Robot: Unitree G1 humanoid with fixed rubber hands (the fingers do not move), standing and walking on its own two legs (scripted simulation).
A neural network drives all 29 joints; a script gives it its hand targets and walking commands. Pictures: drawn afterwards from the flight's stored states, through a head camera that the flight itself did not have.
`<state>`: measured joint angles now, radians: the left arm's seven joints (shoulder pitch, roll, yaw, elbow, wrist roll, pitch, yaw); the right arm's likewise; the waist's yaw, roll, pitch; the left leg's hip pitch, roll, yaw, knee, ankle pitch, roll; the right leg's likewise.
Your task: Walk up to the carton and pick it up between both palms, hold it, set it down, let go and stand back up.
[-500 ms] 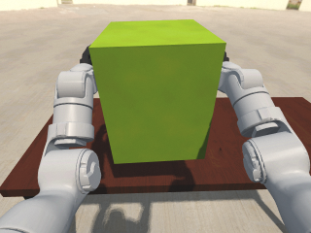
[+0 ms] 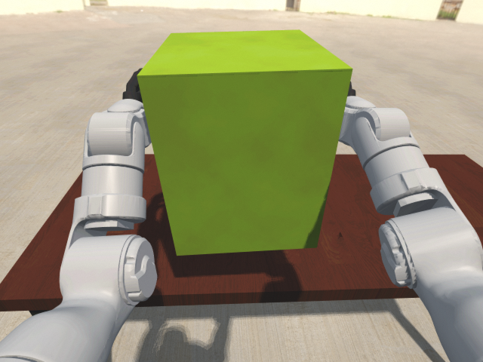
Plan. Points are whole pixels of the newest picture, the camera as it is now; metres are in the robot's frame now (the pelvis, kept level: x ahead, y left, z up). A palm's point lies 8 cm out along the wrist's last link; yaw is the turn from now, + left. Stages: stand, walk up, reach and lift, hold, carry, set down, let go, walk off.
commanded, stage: hold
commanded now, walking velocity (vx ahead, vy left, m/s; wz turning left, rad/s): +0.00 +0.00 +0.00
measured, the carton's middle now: (241, 136) +0.39 -0.01 +0.26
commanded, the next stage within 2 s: none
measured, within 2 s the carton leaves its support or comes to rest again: neither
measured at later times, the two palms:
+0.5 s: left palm (134, 113) +0.37 +0.15 +0.31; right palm (344, 109) +0.37 -0.16 +0.32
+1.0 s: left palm (133, 114) +0.38 +0.16 +0.30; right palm (337, 111) +0.38 -0.16 +0.31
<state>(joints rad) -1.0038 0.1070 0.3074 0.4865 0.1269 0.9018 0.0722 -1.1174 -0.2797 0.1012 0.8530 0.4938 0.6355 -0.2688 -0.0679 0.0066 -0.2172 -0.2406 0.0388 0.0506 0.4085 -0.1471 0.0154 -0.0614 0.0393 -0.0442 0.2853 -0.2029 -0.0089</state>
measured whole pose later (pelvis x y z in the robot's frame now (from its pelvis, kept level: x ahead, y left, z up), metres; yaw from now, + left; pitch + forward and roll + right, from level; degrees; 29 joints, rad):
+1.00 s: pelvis +0.00 +0.00 +0.00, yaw +0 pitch +0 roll -2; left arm -1.04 0.14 0.29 0.56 0.09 0.85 0.08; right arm -1.14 -0.27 0.09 0.88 0.46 0.63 -0.26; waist -0.06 0.00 -0.22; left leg -0.27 0.04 0.04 0.40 -0.13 0.01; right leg -0.09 0.04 -0.05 0.28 -0.19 -0.01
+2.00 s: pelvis -0.01 +0.00 +0.00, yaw +0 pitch +0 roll -2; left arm -1.05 0.14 0.29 0.56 0.10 0.86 0.07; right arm -1.16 -0.26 0.07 0.91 0.46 0.63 -0.26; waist -0.06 0.00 -0.23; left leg -0.28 0.04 0.04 0.40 -0.12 0.01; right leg -0.11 0.05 -0.05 0.30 -0.19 -0.02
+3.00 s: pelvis -0.01 +0.00 +0.00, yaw +1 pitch +0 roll -2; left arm -1.11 0.15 0.30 0.65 0.11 0.84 0.08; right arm -1.19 -0.26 0.04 0.97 0.43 0.63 -0.25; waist -0.06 -0.01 -0.24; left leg -0.28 0.04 0.03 0.40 -0.12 0.01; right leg -0.10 0.05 -0.06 0.28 -0.18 -0.02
